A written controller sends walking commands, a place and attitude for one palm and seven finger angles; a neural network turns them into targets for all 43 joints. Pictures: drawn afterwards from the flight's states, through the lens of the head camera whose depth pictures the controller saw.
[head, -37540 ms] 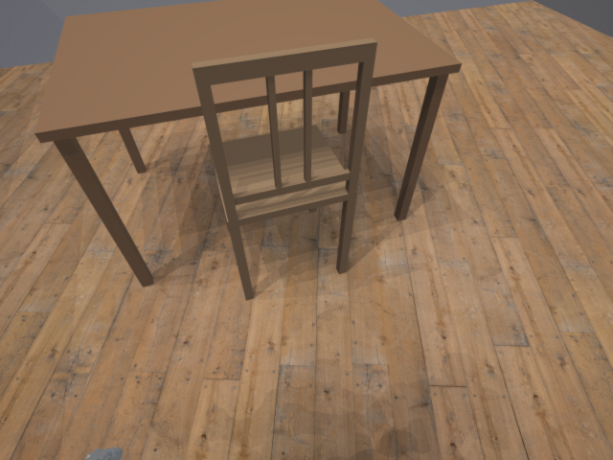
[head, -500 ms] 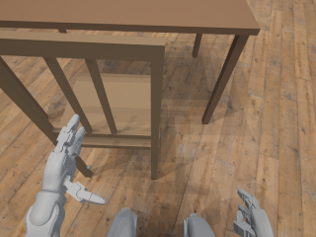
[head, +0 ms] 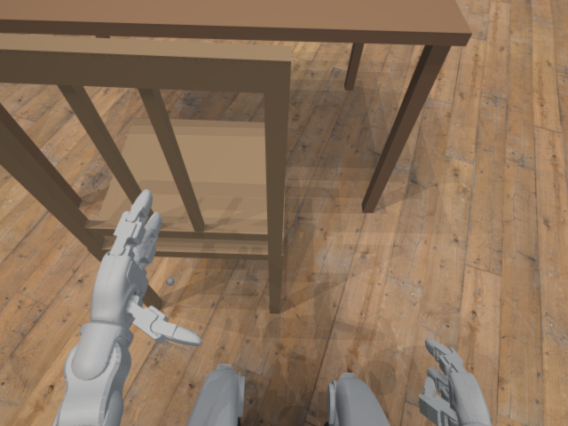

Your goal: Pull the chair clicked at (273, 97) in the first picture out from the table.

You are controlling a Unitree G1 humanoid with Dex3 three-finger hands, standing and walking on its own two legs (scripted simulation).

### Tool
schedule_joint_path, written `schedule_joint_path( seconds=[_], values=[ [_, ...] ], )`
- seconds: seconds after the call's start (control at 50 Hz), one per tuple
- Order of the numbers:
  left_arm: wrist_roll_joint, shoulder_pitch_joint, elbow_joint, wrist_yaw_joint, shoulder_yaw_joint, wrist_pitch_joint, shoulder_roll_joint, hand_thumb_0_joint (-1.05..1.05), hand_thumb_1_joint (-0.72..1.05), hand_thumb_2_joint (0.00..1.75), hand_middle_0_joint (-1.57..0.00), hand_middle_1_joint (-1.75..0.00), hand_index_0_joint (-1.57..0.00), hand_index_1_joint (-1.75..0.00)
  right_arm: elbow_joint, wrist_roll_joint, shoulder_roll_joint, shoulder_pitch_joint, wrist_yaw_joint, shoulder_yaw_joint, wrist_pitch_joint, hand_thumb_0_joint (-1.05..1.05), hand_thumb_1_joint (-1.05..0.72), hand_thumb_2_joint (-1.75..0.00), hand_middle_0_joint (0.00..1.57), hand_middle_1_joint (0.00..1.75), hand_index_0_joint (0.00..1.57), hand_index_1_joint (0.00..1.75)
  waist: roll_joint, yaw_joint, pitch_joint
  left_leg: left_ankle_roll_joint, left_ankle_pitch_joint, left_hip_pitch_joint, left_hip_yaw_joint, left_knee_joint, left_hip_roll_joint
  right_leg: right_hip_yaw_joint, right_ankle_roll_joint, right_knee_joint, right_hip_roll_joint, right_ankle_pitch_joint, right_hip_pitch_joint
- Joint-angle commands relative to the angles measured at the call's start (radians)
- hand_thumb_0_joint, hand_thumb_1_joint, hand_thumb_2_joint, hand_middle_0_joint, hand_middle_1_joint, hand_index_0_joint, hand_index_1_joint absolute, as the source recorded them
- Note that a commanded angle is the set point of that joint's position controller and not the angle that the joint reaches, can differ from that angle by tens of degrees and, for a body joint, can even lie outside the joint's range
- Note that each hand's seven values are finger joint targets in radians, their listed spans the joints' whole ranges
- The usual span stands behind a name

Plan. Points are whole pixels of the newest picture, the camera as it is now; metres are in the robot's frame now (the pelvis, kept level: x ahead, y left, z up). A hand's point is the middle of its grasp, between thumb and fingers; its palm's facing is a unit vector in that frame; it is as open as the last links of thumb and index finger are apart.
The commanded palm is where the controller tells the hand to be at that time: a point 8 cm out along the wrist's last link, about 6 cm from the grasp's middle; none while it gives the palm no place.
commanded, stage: aim the fingers beside a spindle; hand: left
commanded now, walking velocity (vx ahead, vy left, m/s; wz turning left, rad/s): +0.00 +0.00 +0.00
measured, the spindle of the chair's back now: (121, 172) +0.46 +0.26 +0.04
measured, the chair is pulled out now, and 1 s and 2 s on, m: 0.20 0.20 0.20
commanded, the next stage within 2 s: push the fingers through the gap in 0.82 s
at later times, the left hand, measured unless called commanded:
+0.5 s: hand (174, 272) +0.31 +0.16 +0.03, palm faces -0.04 -1.00 -0.03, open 16.9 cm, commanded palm +0.29 +0.21 +0.03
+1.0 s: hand (174, 272) +0.31 +0.16 +0.03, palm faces -0.04 -1.00 -0.03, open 16.9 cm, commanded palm +0.30 +0.21 +0.03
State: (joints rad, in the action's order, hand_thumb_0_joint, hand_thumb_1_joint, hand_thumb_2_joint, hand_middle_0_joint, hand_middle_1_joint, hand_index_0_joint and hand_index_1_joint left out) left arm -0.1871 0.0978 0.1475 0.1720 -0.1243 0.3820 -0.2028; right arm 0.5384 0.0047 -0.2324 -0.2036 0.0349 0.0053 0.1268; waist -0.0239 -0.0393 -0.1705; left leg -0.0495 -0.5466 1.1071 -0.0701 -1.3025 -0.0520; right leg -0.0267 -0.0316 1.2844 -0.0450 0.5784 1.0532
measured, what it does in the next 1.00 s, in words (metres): stands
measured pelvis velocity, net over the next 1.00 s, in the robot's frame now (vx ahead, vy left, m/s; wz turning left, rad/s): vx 0.00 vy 0.01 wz -0.01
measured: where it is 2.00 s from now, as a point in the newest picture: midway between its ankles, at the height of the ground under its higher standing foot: outside the picture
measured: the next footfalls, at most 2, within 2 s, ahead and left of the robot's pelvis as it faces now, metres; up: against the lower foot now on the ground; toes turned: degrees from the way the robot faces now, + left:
none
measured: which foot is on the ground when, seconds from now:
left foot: down 0.00-1.00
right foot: down 0.00-1.00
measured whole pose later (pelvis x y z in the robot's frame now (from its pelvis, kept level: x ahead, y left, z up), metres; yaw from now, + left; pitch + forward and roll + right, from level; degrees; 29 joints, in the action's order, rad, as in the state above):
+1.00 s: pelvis +0.00 +0.01 +0.00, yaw +0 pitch +21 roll -2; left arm -0.17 0.03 0.20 0.13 -0.11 0.40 -0.20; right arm 0.53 0.01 -0.23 -0.19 0.02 0.00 0.07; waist -0.02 -0.05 -0.17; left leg -0.04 -0.55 1.15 -0.06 -1.33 -0.05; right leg -0.02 -0.04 1.30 -0.05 0.58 1.09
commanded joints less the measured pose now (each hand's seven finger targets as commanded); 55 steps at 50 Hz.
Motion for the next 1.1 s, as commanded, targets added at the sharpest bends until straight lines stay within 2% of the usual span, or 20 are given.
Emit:
schedule_joint_path(
  seconds=[0.0,0.04,0.1,0.16,0.2,0.24,0.26,0.36,0.4,0.5,0.52,0.58,0.76,0.78,0.84,0.88,0.94,1.02,1.06,1.08],
  values=[
    [-0.012,-0.164,-0.191,-0.007,-0.043,0.068,-0.103,0.00,-0.50,0.30,-0.06,-0.08,-0.06,-0.08,-0.129,-0.007,-0.139,0.011,0.007,0.055,0.046,0.00,-0.90,-0.90,0.20,0.30,0.20,0.30,0.001,-0.013,-0.312,0.065,0.215,-0.220,0.059,0.157,0.047,-0.020,0.046,-0.195,0.038,-0.222,-0.160],
    [-0.014,-0.150,-0.172,-0.008,-0.062,0.071,-0.114,0.00,-0.50,0.30,-0.06,-0.08,-0.06,-0.08,-0.124,-0.006,-0.141,0.007,0.007,0.057,0.044,0.00,-0.90,-0.90,0.20,0.30,0.20,0.30,0.015,-0.009,-0.323,0.066,0.229,-0.213,0.058,0.151,0.047,-0.019,0.047,-0.191,0.039,-0.237,-0.168],
    [-0.013,-0.137,-0.184,-0.007,-0.048,0.078,-0.102,0.00,-0.50,0.30,-0.06,-0.08,-0.06,-0.08,-0.129,-0.005,-0.137,0.011,0.001,0.059,0.040,0.00,-0.90,-0.90,0.20,0.30,0.20,0.30,-0.011,-0.002,-0.338,0.062,0.244,-0.227,0.062,0.152,0.047,-0.020,0.049,-0.183,0.037,-0.254,-0.168],
    [-0.004,-0.174,-0.164,-0.018,-0.047,0.081,-0.104,0.00,-0.50,0.30,-0.06,-0.08,-0.06,-0.08,-0.123,-0.005,-0.141,0.012,0.001,0.058,0.032,0.00,-0.90,-0.90,0.20,0.30,0.20,0.30,-0.003,-0.012,-0.316,0.063,0.221,-0.211,0.055,0.148,0.044,-0.025,0.048,-0.174,0.039,-0.223,-0.130],
    [0.003,-0.201,-0.170,-0.023,-0.008,0.084,-0.073,0.00,-0.50,0.30,-0.06,-0.08,-0.06,-0.08,-0.125,-0.003,-0.139,0.014,-0.001,0.058,0.031,0.00,-0.90,-0.90,0.20,0.30,0.20,0.30,-0.019,-0.019,-0.322,0.062,0.217,-0.222,0.052,0.146,0.045,-0.027,0.050,-0.170,0.037,-0.214,-0.115],
    [0.006,-0.186,-0.160,-0.036,-0.051,0.085,-0.115,0.00,-0.50,0.30,-0.06,-0.08,-0.06,-0.08,-0.126,-0.003,-0.145,0.011,0.001,0.059,0.025,0.00,-0.90,-0.90,0.20,0.30,0.20,0.30,-0.005,-0.008,-0.327,0.063,0.215,-0.218,0.050,0.149,0.043,-0.028,0.052,-0.169,0.041,-0.208,-0.117],
    [0.010,-0.219,-0.183,-0.039,-0.034,0.088,-0.105,0.00,-0.50,0.30,-0.06,-0.08,-0.06,-0.08,-0.126,-0.002,-0.145,0.015,0.000,0.057,0.023,0.00,-0.90,-0.90,0.20,0.30,0.20,0.30,-0.020,-0.014,-0.343,0.063,0.217,-0.233,0.048,0.151,0.043,-0.030,0.051,-0.165,0.039,-0.209,-0.112],
    [0.009,-0.194,-0.183,-0.047,-0.052,0.081,-0.112,0.00,-0.50,0.30,-0.06,-0.08,-0.06,-0.08,-0.132,-0.002,-0.139,0.013,-0.002,0.056,0.011,0.00,-0.90,-0.90,0.20,0.30,0.20,0.30,-0.029,0.001,-0.370,0.059,0.248,-0.248,0.050,0.161,0.043,-0.032,0.053,-0.162,0.039,-0.236,-0.141],
    [0.003,-0.185,-0.155,-0.044,-0.049,0.073,-0.105,0.00,-0.50,0.30,-0.06,-0.08,-0.06,-0.08,-0.131,-0.004,-0.140,0.013,-0.003,0.056,0.005,0.00,-0.90,-0.90,0.20,0.30,0.20,0.30,0.002,-0.008,-0.346,0.061,0.231,-0.229,0.053,0.157,0.043,-0.030,0.050,-0.173,0.041,-0.232,-0.144],
    [0.001,-0.204,-0.149,-0.032,-0.018,0.074,-0.079,0.00,-0.50,0.30,-0.06,-0.08,-0.06,-0.08,-0.131,-0.005,-0.141,0.017,-0.003,0.054,0.002,0.00,-0.90,-0.90,0.20,0.30,0.20,0.30,-0.004,-0.018,-0.325,0.061,0.209,-0.226,0.050,0.156,0.045,-0.033,0.049,-0.175,0.041,-0.211,-0.120],
    [0.004,-0.214,-0.151,-0.034,-0.035,0.077,-0.098,0.00,-0.50,0.30,-0.06,-0.08,-0.06,-0.08,-0.127,-0.005,-0.143,0.013,-0.001,0.056,0.002,0.00,-0.90,-0.90,0.20,0.30,0.20,0.30,-0.004,-0.016,-0.327,0.059,0.212,-0.230,0.046,0.158,0.041,-0.035,0.051,-0.169,0.042,-0.210,-0.115],
    [0.006,-0.202,-0.171,-0.034,-0.004,0.081,-0.073,0.00,-0.50,0.30,-0.06,-0.08,-0.06,-0.08,-0.134,-0.004,-0.141,0.016,-0.003,0.054,0.004,0.00,-0.90,-0.90,0.20,0.30,0.20,0.30,-0.020,-0.016,-0.339,0.060,0.222,-0.250,0.046,0.159,0.043,-0.036,0.052,-0.171,0.040,-0.214,-0.114],
    [0.023,-0.240,-0.170,-0.057,-0.018,0.082,-0.092,0.00,-0.50,0.30,-0.06,-0.08,-0.06,-0.08,-0.133,-0.001,-0.140,0.016,-0.003,0.054,-0.004,0.00,-0.90,-0.90,0.20,0.30,0.20,0.30,-0.029,-0.014,-0.331,0.059,0.214,-0.246,0.042,0.162,0.043,-0.038,0.054,-0.166,0.041,-0.204,-0.104],
    [0.019,-0.214,-0.173,-0.058,-0.025,0.081,-0.093,0.00,-0.50,0.30,-0.06,-0.08,-0.06,-0.08,-0.136,-0.001,-0.139,0.016,-0.003,0.056,-0.005,0.00,-0.90,-0.90,0.20,0.30,0.20,0.30,-0.023,-0.006,-0.355,0.059,0.226,-0.252,0.045,0.160,0.044,-0.034,0.054,-0.167,0.040,-0.216,-0.123],
    [0.014,-0.193,-0.164,-0.055,-0.048,0.079,-0.111,0.00,-0.50,0.30,-0.06,-0.08,-0.06,-0.08,-0.136,-0.001,-0.138,0.012,-0.004,0.054,-0.008,0.00,-0.90,-0.90,0.20,0.30,0.20,0.30,-0.020,-0.001,-0.355,0.059,0.244,-0.244,0.046,0.159,0.043,-0.034,0.055,-0.166,0.043,-0.235,-0.138],
    [0.010,-0.176,-0.165,-0.048,-0.027,0.077,-0.090,0.00,-0.50,0.30,-0.06,-0.08,-0.06,-0.08,-0.142,-0.003,-0.136,0.017,-0.007,0.053,-0.009,0.00,-0.90,-0.90,0.20,0.30,0.20,0.30,-0.016,-0.007,-0.340,0.058,0.239,-0.249,0.048,0.165,0.042,-0.036,0.054,-0.171,0.044,-0.232,-0.134],
    [0.010,-0.244,-0.146,-0.044,-0.034,0.081,-0.104,0.00,-0.50,0.30,-0.06,-0.08,-0.06,-0.08,-0.125,-0.003,-0.141,0.010,-0.001,0.052,-0.008,0.00,-0.90,-0.90,0.20,0.30,0.20,0.30,-0.005,-0.026,-0.321,0.061,0.224,-0.223,0.044,0.151,0.042,-0.033,0.052,-0.170,0.046,-0.224,-0.117],
    [0.008,-0.315,-0.120,-0.036,-0.022,0.087,-0.093,0.00,-0.50,0.30,-0.06,-0.08,-0.06,-0.08,-0.114,-0.001,-0.144,0.008,0.004,0.052,-0.002,0.00,-0.90,-0.90,0.20,0.30,0.20,0.30,-0.016,-0.034,-0.330,0.061,0.205,-0.233,0.045,0.146,0.044,-0.032,0.051,-0.170,0.043,-0.204,-0.095],
    [0.009,-0.354,-0.117,-0.035,-0.030,0.089,-0.106,0.00,-0.50,0.30,-0.06,-0.08,-0.06,-0.08,-0.107,-0.001,-0.147,0.005,0.008,0.053,0.001,0.00,-0.90,-0.90,0.20,0.30,0.20,0.30,-0.029,-0.032,-0.348,0.061,0.222,-0.245,0.044,0.144,0.043,-0.029,0.053,-0.169,0.042,-0.217,-0.098],
    [0.009,-0.339,-0.118,-0.035,-0.039,0.087,-0.111,0.00,-0.50,0.30,-0.06,-0.08,-0.06,-0.08,-0.107,0.000,-0.147,0.003,0.007,0.054,0.002,0.00,-0.90,-0.90,0.20,0.30,0.20,0.30,-0.046,-0.019,-0.371,0.058,0.241,-0.261,0.044,0.147,0.042,-0.030,0.056,-0.164,0.040,-0.229,-0.107]
  ],
)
